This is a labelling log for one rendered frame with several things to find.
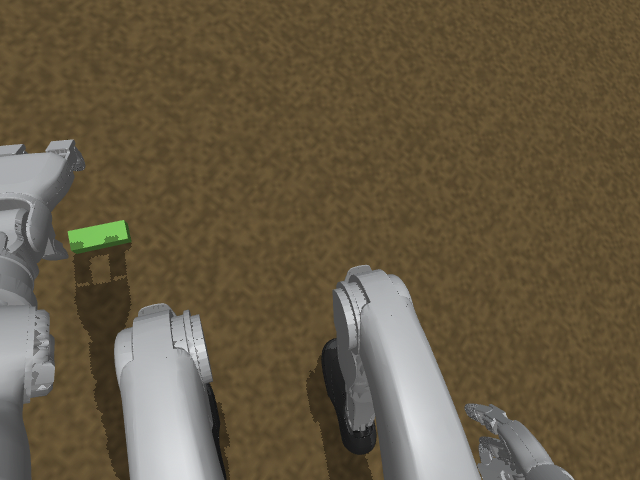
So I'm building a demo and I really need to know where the right robot foot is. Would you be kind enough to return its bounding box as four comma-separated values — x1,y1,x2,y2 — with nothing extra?
321,338,376,455

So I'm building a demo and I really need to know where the left robot hand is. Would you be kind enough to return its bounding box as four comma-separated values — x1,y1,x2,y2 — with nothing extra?
0,139,85,261

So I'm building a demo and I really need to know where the right robot arm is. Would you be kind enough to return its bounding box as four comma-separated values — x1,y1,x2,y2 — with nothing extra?
525,464,575,480

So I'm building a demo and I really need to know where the left robot foot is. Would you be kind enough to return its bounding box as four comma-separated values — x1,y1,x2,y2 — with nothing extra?
206,383,226,480

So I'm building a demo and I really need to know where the left robot arm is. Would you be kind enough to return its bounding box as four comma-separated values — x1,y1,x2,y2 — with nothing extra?
0,193,55,480

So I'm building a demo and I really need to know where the small box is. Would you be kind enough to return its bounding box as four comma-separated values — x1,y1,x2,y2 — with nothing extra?
68,220,132,254

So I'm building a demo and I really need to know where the right robot hand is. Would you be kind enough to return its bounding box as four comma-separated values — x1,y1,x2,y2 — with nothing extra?
464,403,555,480

